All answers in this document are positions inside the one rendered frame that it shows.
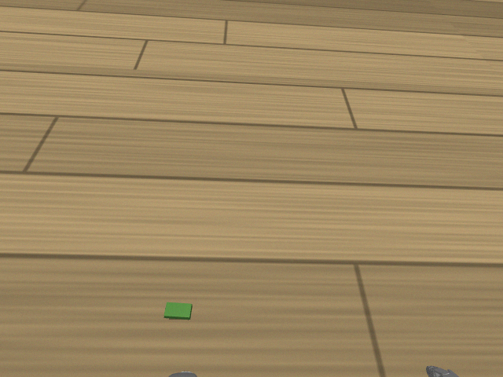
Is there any small box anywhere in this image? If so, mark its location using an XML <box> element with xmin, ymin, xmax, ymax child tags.
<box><xmin>164</xmin><ymin>302</ymin><xmax>193</xmax><ymax>320</ymax></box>

